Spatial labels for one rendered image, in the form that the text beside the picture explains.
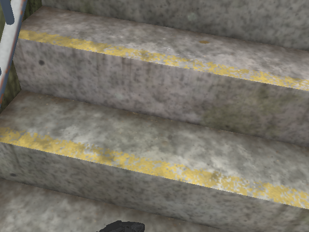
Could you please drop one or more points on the left robot hand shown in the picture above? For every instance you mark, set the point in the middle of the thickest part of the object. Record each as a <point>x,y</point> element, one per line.
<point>124,226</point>

